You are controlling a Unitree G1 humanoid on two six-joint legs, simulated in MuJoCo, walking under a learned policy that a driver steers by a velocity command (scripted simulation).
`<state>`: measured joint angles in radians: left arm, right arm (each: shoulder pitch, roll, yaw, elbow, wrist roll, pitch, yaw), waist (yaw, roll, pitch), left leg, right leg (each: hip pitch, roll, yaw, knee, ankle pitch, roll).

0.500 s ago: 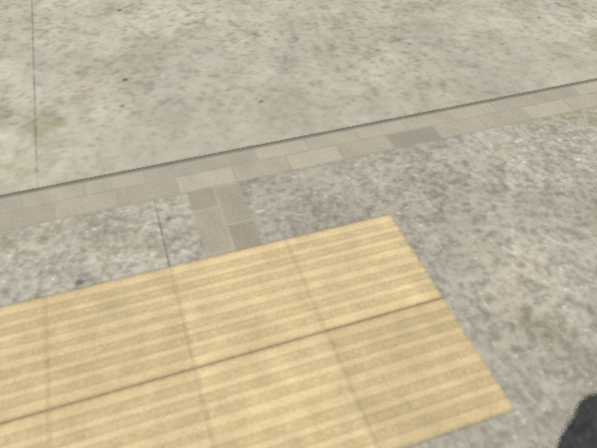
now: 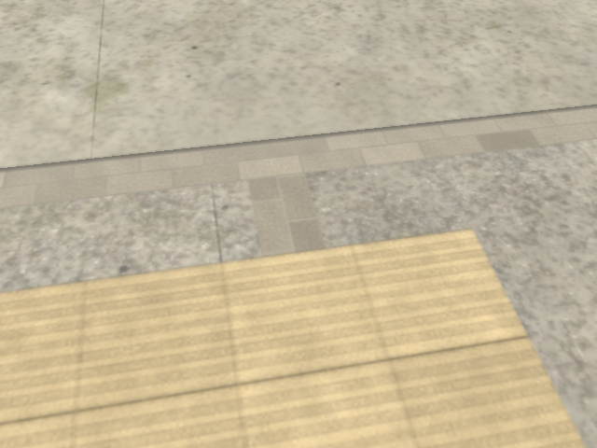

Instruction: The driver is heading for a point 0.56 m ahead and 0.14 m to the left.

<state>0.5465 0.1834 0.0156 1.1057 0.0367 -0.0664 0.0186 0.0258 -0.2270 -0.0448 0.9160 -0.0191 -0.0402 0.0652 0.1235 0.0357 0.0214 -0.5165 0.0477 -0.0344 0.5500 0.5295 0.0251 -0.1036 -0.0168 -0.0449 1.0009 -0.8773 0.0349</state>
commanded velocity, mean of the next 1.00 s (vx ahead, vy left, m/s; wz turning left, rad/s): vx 0.15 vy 0.00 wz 0.00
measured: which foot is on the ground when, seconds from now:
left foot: up 0.00-0.04, down 0.06-1.00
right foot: down 0.00-0.04, up 0.06-0.42, down 0.44-0.74, up 0.76-1.00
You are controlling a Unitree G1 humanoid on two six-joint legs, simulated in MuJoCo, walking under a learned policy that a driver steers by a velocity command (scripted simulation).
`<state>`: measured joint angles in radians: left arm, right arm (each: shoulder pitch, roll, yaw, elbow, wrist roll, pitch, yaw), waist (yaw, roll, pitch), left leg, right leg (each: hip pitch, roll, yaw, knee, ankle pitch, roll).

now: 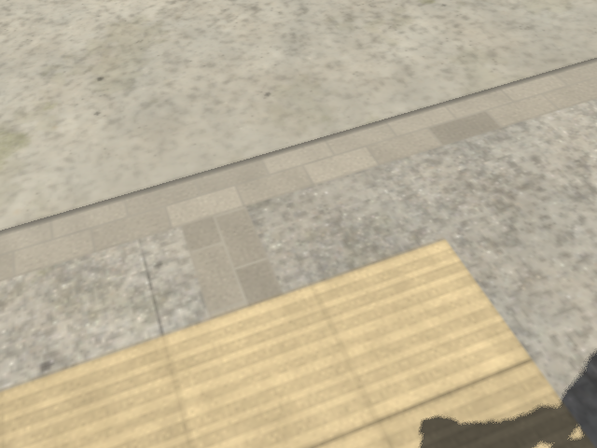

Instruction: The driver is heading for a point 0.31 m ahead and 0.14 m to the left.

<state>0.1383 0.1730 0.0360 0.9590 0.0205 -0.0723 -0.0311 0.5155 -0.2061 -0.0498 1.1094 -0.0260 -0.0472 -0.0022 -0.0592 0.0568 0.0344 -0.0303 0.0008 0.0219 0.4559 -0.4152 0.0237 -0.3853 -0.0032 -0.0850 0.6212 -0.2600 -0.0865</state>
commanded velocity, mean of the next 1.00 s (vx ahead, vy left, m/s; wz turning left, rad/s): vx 0.24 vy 0.00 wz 0.19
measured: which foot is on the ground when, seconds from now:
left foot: down 0.00-0.02, up 0.04-0.46, down 0.48-1.00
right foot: up 0.00-0.00, down 0.02-0.48, up 0.50-0.88, down 0.90-1.00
